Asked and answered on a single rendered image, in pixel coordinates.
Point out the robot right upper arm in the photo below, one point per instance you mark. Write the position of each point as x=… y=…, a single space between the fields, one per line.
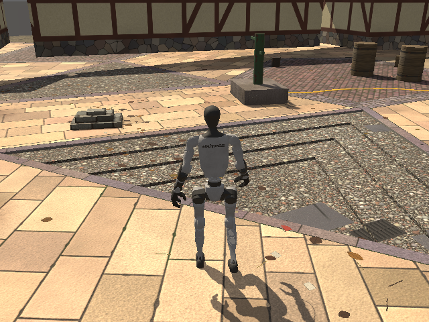
x=237 y=150

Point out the robot right shin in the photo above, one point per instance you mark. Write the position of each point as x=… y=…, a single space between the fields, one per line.
x=232 y=241

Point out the left robot forearm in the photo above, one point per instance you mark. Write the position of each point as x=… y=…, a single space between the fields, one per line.
x=180 y=180

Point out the right robot forearm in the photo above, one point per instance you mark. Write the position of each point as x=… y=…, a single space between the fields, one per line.
x=243 y=172

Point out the robot right foot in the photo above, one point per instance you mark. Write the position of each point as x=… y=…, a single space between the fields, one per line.
x=233 y=267

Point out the robot left upper arm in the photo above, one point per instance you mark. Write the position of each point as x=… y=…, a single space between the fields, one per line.
x=188 y=154

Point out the left robot hand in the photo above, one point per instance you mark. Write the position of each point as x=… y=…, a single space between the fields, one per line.
x=174 y=198

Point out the right robot hand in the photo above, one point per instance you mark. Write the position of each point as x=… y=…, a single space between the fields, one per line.
x=246 y=181

